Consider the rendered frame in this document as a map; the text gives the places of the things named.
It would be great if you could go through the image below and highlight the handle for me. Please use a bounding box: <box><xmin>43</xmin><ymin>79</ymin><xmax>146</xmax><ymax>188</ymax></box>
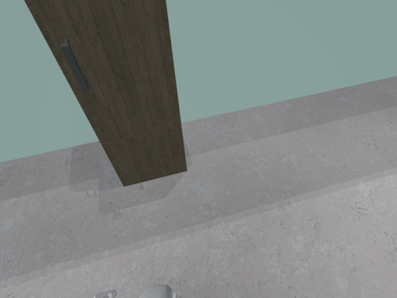
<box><xmin>61</xmin><ymin>38</ymin><xmax>89</xmax><ymax>92</ymax></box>

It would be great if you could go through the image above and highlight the left robot thigh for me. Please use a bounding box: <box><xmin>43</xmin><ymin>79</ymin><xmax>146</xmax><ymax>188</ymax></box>
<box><xmin>139</xmin><ymin>284</ymin><xmax>177</xmax><ymax>298</ymax></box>

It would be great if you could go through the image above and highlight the cupboard door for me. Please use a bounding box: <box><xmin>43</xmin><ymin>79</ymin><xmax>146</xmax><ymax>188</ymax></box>
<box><xmin>31</xmin><ymin>0</ymin><xmax>177</xmax><ymax>142</ymax></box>

